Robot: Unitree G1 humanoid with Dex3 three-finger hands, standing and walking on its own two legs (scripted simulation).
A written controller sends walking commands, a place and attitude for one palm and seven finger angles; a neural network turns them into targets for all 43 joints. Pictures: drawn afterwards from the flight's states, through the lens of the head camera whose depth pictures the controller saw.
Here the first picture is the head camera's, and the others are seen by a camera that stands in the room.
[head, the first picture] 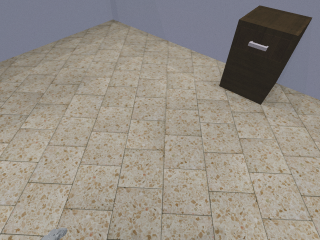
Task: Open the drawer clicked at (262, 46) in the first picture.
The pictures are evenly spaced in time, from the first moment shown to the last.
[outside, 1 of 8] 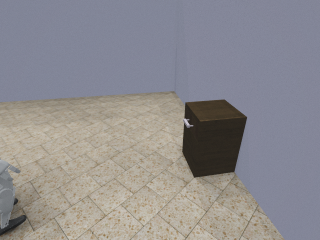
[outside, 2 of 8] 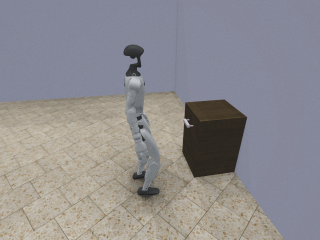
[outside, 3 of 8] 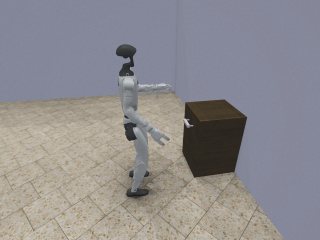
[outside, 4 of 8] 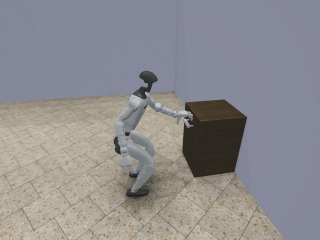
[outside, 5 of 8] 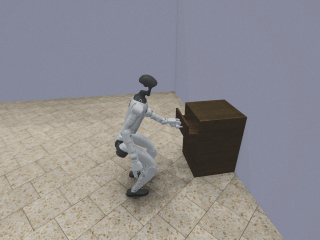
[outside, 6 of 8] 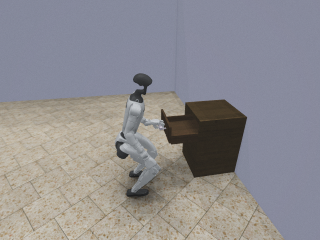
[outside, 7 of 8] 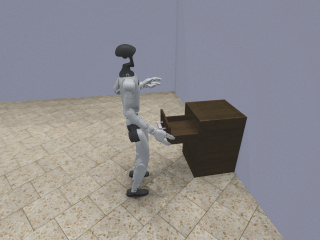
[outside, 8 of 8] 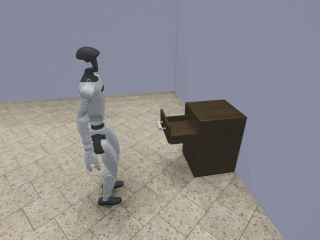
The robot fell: no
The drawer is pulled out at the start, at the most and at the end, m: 0.00 0.28 0.28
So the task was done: yes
